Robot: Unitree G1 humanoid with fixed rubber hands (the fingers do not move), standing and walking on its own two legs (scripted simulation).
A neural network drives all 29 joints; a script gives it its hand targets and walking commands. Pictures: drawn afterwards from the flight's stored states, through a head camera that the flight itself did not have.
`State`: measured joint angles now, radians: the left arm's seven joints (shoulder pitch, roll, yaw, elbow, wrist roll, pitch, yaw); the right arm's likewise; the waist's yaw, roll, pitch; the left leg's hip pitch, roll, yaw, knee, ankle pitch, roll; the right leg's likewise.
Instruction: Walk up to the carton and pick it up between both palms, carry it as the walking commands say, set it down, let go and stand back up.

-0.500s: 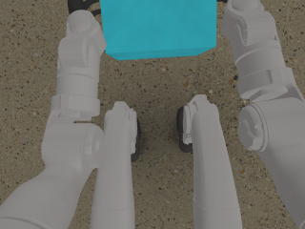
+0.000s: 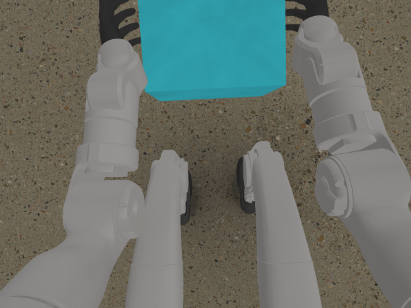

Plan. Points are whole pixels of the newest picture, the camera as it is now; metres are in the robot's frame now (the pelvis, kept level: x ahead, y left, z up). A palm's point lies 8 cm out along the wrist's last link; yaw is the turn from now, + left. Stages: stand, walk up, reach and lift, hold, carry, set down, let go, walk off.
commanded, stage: reach and lift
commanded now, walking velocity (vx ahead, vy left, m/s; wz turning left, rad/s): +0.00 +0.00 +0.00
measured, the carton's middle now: (209, 22) +0.57 -0.01 -0.14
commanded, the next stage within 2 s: none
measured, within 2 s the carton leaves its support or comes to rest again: neither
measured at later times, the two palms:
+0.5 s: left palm (74, 16) +0.49 +0.14 +0.06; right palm out of the picture +0.49 -0.16 +0.05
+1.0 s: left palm out of the picture +0.46 +0.15 +0.14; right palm out of the picture +0.47 -0.16 +0.14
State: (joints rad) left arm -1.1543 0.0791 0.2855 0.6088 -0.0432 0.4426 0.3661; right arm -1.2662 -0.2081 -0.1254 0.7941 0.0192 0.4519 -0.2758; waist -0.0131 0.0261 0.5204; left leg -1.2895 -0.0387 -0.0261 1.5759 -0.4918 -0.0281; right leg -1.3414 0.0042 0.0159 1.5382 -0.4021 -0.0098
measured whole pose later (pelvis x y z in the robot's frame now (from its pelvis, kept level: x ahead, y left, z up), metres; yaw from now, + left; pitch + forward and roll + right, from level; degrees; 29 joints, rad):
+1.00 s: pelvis +0.12 +0.01 +0.15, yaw +0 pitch +20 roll +1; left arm -0.47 -0.18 0.43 0.59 0.26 0.40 0.14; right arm -0.53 0.09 -0.38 0.67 -0.27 0.42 -0.03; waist -0.01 0.03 -0.25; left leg -0.84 -0.04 -0.04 0.85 -0.36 -0.01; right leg -0.89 -0.01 0.02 0.84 -0.30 0.00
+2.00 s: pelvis +0.14 +0.01 +0.21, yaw +0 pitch -1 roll +0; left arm -0.35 -0.18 0.35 0.42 0.26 0.71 0.11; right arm -0.38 0.12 -0.33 0.46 -0.29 0.71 0.05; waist 0.01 0.03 -0.15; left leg -0.17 -0.02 -0.04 0.41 -0.22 0.00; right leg -0.21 0.00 0.02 0.40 -0.17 0.00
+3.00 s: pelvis +0.13 +0.01 +0.21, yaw +0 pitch -2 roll +0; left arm -0.34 -0.17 0.32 0.39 0.26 0.72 0.10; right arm -0.34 0.16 -0.32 0.38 -0.32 0.73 0.01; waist 0.01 0.03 -0.14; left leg -0.15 -0.02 -0.04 0.39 -0.21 0.00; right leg -0.19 0.00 0.02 0.37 -0.15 0.00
